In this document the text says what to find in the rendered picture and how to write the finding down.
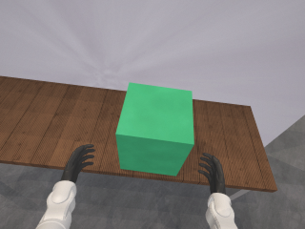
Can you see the left robot forearm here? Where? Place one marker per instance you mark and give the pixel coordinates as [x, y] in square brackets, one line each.
[60, 204]

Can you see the carton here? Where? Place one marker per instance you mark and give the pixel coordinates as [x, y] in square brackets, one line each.
[155, 129]

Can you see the table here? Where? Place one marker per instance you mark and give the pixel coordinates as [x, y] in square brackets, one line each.
[43, 122]

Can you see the right robot hand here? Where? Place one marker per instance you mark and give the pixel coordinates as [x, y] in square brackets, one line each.
[215, 175]

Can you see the right robot forearm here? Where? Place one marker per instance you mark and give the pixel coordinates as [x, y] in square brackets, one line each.
[220, 214]

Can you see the left robot hand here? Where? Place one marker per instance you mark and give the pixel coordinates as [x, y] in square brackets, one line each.
[75, 165]

